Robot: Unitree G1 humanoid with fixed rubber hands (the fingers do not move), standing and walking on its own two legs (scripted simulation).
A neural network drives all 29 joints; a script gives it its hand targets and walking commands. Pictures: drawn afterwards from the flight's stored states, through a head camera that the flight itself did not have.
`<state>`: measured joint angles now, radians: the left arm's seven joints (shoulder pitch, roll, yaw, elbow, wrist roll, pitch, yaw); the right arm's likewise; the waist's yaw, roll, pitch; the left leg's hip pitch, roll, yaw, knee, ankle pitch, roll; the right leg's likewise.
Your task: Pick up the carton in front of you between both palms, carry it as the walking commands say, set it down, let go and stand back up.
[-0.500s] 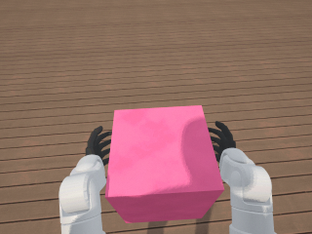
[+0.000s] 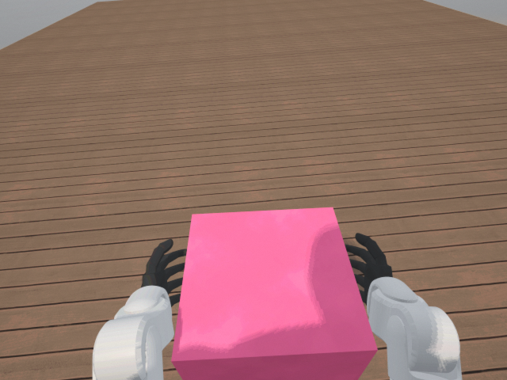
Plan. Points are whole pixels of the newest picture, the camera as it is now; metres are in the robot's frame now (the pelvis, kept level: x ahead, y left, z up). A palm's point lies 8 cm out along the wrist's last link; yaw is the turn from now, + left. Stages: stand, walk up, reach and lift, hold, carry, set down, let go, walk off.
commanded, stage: carry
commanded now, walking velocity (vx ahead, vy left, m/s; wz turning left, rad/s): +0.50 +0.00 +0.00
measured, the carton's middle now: (267, 314) +0.24 +0.00 +0.03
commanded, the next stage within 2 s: none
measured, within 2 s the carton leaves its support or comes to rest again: neither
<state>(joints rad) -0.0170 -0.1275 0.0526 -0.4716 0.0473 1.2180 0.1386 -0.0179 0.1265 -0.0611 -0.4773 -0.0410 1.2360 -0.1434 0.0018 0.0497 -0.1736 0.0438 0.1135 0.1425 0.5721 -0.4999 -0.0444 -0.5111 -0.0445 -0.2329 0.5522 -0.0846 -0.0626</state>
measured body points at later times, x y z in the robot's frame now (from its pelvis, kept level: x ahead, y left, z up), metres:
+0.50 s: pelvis +0.32 +0.02 +0.01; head +0.28 +0.02 +0.46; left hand +0.56 +0.17 +0.12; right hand +0.55 -0.14 +0.12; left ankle +0.46 +0.12 -0.71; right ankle +0.13 -0.09 -0.71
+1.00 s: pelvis +0.65 +0.01 +0.02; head +0.62 +0.02 +0.47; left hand +0.89 +0.16 +0.12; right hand +0.88 -0.14 +0.12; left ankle +0.47 +0.12 -0.71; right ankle +0.80 -0.11 -0.69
